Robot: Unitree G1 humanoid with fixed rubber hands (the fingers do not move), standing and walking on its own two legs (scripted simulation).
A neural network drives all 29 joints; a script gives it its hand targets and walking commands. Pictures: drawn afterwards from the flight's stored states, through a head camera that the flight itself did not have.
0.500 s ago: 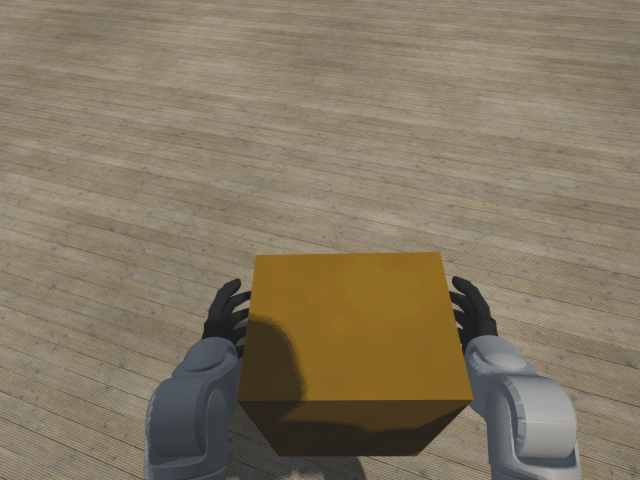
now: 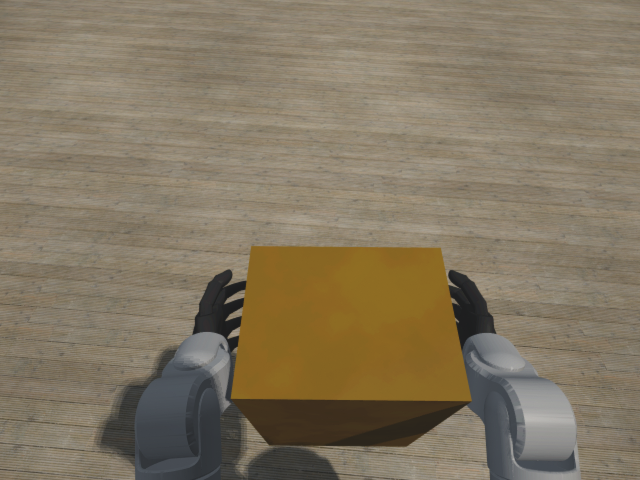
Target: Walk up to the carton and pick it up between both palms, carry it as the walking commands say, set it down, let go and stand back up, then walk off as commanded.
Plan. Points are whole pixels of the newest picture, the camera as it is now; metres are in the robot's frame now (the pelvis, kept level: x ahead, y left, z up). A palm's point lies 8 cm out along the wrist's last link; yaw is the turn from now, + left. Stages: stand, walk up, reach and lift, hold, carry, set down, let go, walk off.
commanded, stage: carry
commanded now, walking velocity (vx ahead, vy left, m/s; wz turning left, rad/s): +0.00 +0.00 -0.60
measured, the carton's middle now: (341, 362) +0.26 +0.02 +0.03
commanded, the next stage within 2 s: none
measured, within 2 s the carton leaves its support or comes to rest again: neither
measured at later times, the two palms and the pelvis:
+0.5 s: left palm (321, 359) +0.24 +0.04 +0.07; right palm (610, 439) +0.17 -0.23 +0.09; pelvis -0.05 -0.03 +0.00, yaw -18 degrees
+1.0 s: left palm (461, 420) +0.18 -0.10 +0.07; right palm out of the picture +0.01 -0.33 +0.08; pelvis -0.11 -0.05 +0.00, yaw -35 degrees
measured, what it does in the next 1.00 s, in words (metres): walks backwards, turning right: right foot, then left foot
